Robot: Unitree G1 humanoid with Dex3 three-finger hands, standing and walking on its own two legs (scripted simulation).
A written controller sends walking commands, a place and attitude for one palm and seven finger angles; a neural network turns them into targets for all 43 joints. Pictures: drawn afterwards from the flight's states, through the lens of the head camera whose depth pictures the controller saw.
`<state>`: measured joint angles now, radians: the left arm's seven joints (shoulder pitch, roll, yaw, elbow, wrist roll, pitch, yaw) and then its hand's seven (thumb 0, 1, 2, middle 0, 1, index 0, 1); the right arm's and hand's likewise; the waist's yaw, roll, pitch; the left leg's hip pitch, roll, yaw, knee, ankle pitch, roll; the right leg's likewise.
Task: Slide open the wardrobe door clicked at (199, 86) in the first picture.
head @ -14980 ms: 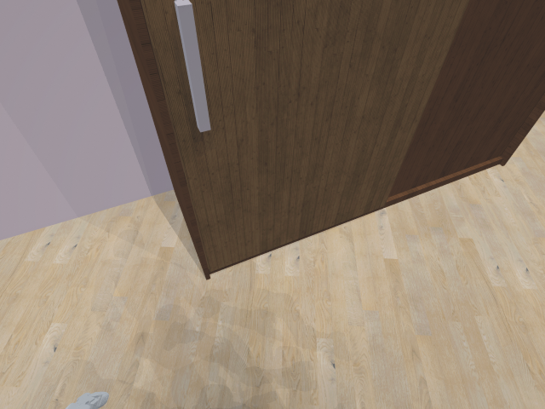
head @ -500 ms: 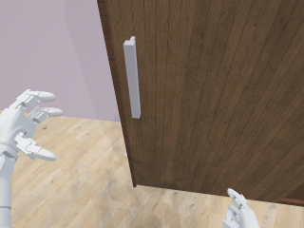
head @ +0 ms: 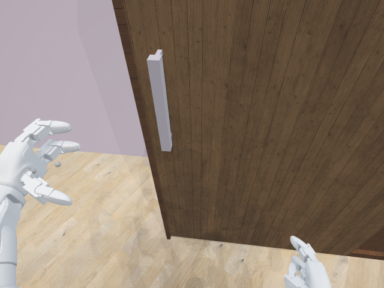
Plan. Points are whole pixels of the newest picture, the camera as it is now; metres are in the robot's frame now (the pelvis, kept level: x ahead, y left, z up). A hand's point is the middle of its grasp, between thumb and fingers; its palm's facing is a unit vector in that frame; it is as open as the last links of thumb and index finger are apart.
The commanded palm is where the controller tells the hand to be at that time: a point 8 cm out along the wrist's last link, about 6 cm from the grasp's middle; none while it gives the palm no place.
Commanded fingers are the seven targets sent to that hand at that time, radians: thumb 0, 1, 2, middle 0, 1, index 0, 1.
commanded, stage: move the hooked fingers beside the handle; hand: left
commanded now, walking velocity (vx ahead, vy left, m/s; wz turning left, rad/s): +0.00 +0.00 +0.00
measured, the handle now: (163, 105) +0.50 +0.13 +0.13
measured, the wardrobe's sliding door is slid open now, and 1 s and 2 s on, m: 0.00 0.00 0.00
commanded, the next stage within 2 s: none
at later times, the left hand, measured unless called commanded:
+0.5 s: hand (86, 145) +0.32 +0.25 +0.16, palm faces +0.02 -1.00 -0.03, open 14.0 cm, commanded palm +0.30 +0.30 +0.16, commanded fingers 0.00 -0.50 0.30 -0.30 -1.20 -0.30 -1.20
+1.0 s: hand (110, 129) +0.38 +0.22 +0.16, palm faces +0.00 -1.00 -0.02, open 14.0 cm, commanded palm +0.35 +0.27 +0.15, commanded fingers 0.00 -0.50 0.30 -0.30 -1.20 -0.30 -1.20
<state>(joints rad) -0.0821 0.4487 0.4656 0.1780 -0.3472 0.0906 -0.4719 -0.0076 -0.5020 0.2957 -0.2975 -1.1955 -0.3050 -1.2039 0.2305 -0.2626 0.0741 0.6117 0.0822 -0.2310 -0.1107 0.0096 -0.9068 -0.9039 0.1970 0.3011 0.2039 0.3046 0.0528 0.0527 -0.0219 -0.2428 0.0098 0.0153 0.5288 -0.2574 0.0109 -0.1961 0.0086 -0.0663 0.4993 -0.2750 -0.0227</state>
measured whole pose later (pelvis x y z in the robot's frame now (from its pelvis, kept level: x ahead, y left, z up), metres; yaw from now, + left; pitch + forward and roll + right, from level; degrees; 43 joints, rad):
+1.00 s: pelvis +0.01 +0.00 +0.00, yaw -1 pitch +2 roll +0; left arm -0.37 0.38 0.34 0.40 -0.26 0.06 -0.33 -0.01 -0.50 0.30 -0.30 -1.20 -0.30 -1.20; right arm 0.26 -0.26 0.06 0.62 0.08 -0.15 -0.10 0.01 -0.91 -0.90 0.20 0.30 0.20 0.30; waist 0.01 0.04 -0.04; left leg -0.28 0.01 0.04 0.52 -0.27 0.01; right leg -0.25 0.01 -0.04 0.51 -0.29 -0.02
